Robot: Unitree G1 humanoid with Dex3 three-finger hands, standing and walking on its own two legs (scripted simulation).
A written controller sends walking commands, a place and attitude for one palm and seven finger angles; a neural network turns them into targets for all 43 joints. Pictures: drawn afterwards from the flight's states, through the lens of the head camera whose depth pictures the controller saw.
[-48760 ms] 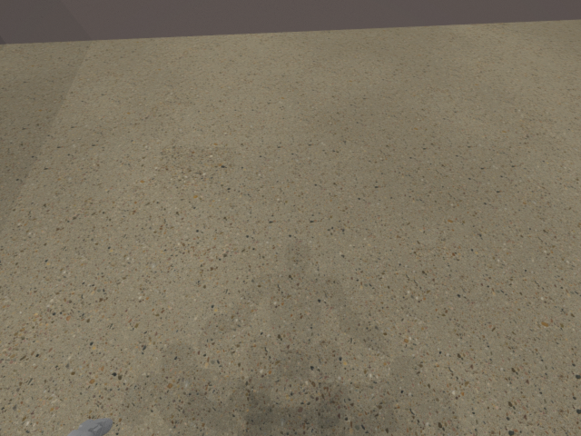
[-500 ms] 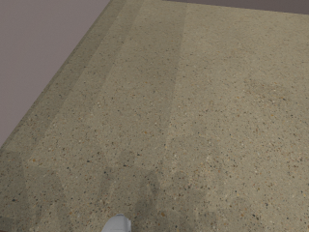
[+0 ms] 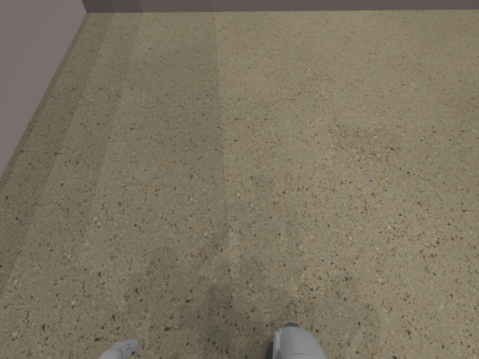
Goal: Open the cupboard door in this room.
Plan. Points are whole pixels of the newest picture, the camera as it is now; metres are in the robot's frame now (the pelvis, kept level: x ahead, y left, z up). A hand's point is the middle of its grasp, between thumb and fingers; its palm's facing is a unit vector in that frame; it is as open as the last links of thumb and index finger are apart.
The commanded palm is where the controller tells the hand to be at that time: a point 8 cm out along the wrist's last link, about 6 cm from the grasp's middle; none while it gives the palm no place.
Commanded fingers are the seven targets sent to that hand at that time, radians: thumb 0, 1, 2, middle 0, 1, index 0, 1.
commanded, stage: walk to a spot facing it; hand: left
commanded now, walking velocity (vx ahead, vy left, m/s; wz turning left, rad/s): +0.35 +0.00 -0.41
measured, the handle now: out of the picture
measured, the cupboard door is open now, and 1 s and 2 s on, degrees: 40 40 40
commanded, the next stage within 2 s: turn to face it in 0.30 s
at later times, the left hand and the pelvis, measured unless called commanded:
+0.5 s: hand (192, 296) +0.26 +0.10 -0.17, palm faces -0.04 -0.98 -0.21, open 7.2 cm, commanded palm none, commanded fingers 0.00 0.90 0.90 -0.20 -0.30 -0.20 -0.30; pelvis +0.26 -0.07 +0.00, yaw -5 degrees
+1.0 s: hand (194, 190) +0.52 +0.13 -0.16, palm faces +0.16 -0.96 -0.24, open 7.3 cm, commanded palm none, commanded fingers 0.00 0.90 0.90 -0.20 -0.30 -0.20 -0.30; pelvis +0.42 -0.09 +0.00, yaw +8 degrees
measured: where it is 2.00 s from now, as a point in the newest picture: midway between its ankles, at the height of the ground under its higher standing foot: (266, 271)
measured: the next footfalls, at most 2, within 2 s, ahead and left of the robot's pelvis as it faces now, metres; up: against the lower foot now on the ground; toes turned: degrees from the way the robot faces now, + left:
right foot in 0.14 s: +0.21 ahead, -0.11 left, +0.00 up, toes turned -10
left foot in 0.66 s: +0.46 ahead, +0.01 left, +0.00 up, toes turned +4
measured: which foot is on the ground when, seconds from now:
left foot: down 0.00-0.12, up 0.14-0.64, down 0.66-1.00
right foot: up 0.00-0.12, down 0.14-0.64, up 0.66-1.00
